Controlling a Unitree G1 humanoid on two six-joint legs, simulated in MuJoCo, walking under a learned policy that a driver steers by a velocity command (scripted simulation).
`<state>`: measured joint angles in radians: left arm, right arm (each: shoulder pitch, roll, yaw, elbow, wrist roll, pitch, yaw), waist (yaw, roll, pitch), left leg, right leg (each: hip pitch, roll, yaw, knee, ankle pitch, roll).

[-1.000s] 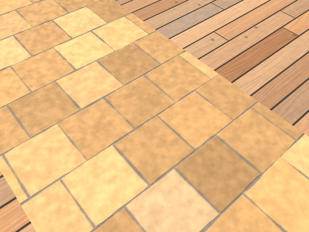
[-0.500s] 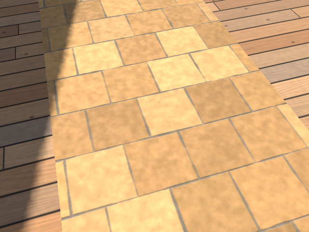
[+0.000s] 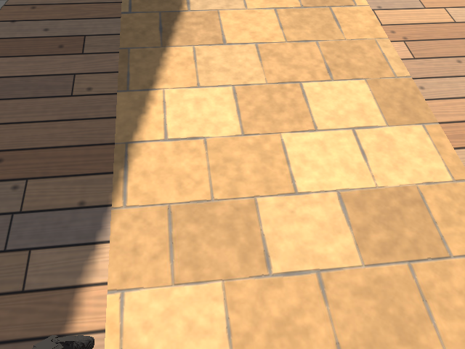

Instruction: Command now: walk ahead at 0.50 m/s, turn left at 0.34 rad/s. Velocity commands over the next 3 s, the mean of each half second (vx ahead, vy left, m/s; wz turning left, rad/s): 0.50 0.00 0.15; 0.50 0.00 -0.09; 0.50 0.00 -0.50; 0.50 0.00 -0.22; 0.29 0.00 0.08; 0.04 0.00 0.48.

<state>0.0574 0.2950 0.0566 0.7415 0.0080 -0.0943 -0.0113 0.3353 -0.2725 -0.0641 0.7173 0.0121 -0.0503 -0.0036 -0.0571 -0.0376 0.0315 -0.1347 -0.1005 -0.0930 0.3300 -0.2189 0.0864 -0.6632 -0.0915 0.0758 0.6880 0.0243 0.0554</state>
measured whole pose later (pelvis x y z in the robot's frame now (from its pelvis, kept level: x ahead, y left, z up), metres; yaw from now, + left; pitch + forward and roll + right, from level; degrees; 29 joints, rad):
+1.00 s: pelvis +0.57 +0.02 +0.00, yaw -2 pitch +1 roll +2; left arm 0.19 0.30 0.06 0.81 -0.02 -0.05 -0.01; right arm 0.32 -0.26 -0.06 0.82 -0.02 -0.10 0.01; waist -0.04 -0.05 0.01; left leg -0.07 -0.05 0.12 0.24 -0.19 0.05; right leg -0.71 -0.10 0.09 0.91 -0.05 0.01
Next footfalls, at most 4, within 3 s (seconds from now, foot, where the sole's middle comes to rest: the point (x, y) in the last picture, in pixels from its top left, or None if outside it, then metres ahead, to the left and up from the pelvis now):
0.18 right None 0.29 -0.15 -0.78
0.70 left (182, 313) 0.57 0.11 -0.78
1.24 right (258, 226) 0.86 -0.14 -0.78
1.70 left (218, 153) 1.19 -0.02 -0.78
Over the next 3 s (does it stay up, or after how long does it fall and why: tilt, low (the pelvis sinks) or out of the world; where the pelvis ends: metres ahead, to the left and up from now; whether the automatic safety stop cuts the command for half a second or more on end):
stays up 1.36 -0.20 0.00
